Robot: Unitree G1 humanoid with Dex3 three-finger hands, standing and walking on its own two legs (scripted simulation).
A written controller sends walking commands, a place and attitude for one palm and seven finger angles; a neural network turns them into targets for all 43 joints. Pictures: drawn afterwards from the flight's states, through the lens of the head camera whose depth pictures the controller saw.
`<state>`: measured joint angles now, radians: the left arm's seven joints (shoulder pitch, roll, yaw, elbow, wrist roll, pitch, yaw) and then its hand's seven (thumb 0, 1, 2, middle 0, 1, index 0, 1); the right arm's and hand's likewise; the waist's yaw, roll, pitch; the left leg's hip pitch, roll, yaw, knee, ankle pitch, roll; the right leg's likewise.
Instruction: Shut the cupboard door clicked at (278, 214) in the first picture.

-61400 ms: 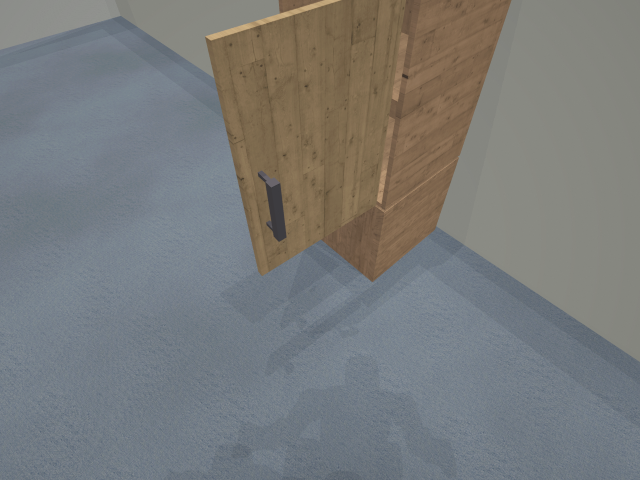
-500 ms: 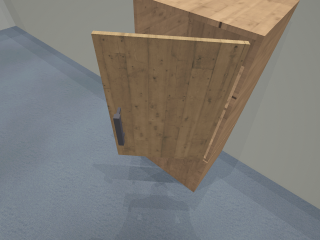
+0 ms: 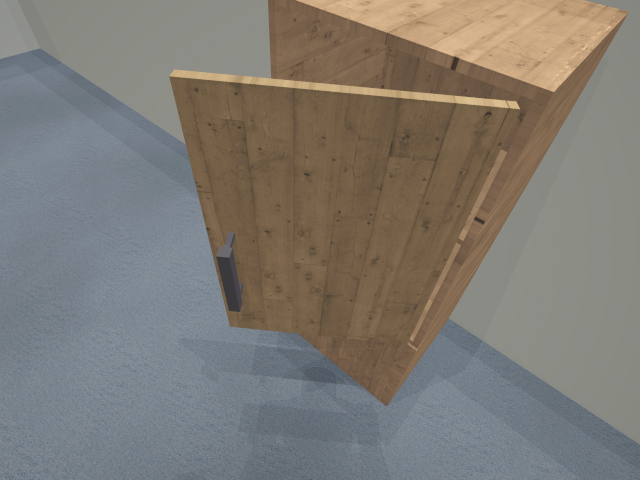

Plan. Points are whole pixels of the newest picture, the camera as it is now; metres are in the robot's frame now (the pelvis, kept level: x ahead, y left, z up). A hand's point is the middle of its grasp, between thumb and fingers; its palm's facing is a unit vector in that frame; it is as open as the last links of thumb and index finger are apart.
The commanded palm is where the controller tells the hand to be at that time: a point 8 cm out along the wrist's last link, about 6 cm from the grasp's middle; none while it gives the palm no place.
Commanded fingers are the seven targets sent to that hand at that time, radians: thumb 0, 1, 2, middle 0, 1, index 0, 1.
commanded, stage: come to a stop and stand still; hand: left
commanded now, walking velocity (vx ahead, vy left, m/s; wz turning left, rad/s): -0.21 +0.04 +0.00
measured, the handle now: (233, 273) +0.46 +0.19 -0.09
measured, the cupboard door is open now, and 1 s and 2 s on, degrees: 35 35 35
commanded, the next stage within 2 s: look again from close up in 1.06 s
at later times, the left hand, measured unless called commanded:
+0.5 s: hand out of the picture +0.05 +0.17 -0.16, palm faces +0.02 -0.96 -0.26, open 7.3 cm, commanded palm none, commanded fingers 0.00 0.90 0.90 -0.20 -0.30 -0.20 -0.30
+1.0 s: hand out of the picture -0.09 +0.16 -0.17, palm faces +0.05 -0.99 -0.14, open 7.3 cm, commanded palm none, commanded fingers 0.00 0.90 0.90 -0.20 -0.30 -0.20 -0.30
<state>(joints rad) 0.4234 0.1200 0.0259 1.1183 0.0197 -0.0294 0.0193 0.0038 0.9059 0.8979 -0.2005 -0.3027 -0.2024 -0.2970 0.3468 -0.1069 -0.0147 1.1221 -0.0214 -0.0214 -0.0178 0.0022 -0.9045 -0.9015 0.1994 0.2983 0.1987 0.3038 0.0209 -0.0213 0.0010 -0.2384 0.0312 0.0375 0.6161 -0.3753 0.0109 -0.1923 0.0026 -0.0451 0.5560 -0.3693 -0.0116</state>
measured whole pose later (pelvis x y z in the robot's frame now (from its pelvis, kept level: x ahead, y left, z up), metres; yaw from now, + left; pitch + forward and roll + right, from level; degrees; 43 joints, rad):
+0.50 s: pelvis -0.01 -0.02 +0.00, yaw -1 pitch -1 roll +1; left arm 0.20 0.19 0.03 1.00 0.02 -0.01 0.04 0.01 0.91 0.90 -0.20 -0.30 -0.20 -0.30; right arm 0.22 -0.14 -0.05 1.08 -0.01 0.03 -0.04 0.01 -0.92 -0.90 0.20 0.30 0.20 0.30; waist 0.00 0.00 0.09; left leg -0.29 0.02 0.03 0.78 -0.50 -0.01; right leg -0.25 -0.02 -0.10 0.56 -0.30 -0.05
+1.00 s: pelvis -0.04 +0.00 +0.01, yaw -1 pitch -1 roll +0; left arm 0.36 0.14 0.00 1.14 0.02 0.01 0.02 0.01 0.91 0.90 -0.20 -0.30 -0.20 -0.30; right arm 0.32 -0.10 0.00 1.12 -0.02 0.00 -0.02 0.01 -0.92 -0.90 0.20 0.30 0.20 0.30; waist 0.03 -0.03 0.03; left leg -0.20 -0.01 0.05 0.41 -0.20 0.03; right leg -0.23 -0.02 -0.09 0.39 -0.15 -0.02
